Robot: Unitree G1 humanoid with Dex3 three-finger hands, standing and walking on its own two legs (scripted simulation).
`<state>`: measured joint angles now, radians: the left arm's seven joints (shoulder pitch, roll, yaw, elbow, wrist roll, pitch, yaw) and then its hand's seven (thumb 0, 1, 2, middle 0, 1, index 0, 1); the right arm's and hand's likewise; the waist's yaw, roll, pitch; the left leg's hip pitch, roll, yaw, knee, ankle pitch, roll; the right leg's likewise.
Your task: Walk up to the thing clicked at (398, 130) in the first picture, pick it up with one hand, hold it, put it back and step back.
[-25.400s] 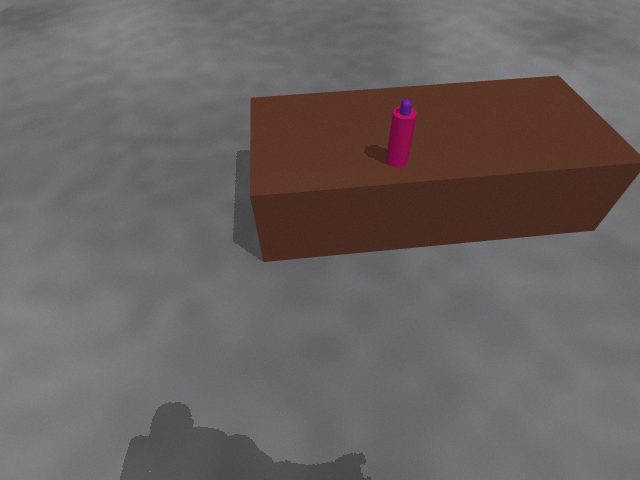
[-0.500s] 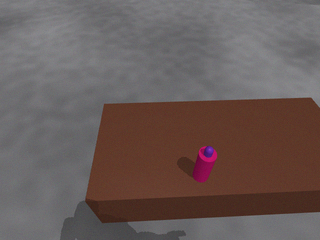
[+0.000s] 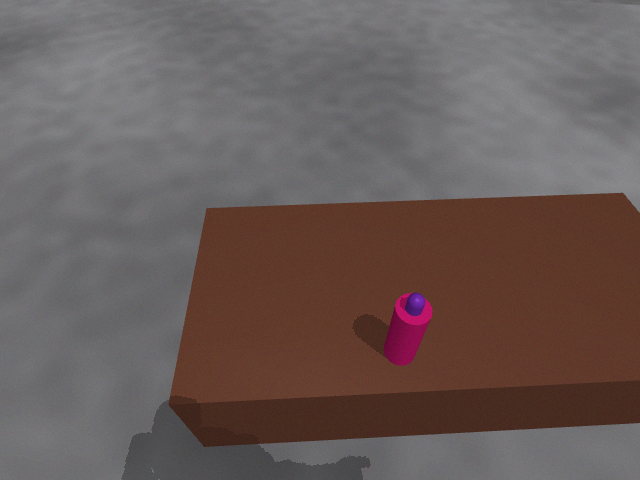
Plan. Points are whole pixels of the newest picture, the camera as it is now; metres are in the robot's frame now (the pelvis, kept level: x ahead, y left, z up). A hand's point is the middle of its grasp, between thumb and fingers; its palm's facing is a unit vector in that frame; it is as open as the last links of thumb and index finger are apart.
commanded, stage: stand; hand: right
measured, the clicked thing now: (407, 326) +0.48 -0.18 -0.30
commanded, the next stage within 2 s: none
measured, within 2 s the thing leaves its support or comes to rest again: neither
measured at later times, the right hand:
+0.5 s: hand out of the picture +0.07 -0.25 -0.16, palm faces -0.04 +0.94 -0.34, open 7.5 cm
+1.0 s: hand out of the picture +0.07 -0.26 -0.16, palm faces -0.03 +0.94 -0.34, open 7.3 cm
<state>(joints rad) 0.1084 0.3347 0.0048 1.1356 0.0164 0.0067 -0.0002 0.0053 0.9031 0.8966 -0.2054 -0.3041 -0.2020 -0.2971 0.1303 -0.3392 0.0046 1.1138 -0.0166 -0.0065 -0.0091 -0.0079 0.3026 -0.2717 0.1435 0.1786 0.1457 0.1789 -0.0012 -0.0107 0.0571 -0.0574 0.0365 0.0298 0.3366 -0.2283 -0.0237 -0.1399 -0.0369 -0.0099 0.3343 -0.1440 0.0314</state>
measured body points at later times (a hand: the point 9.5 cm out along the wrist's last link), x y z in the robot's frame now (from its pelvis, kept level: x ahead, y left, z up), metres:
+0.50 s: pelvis +0.00 +0.00 +0.00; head +0.01 +0.00 +0.45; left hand +0.07 +0.29 -0.14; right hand +0.07 -0.30 -0.13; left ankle -0.03 +0.13 -0.75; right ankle +0.03 -0.14 -0.75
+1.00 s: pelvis +0.00 -0.01 +0.00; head +0.01 -0.01 +0.45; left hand +0.08 +0.29 -0.13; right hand +0.07 -0.31 -0.13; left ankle -0.03 +0.13 -0.75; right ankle +0.03 -0.14 -0.75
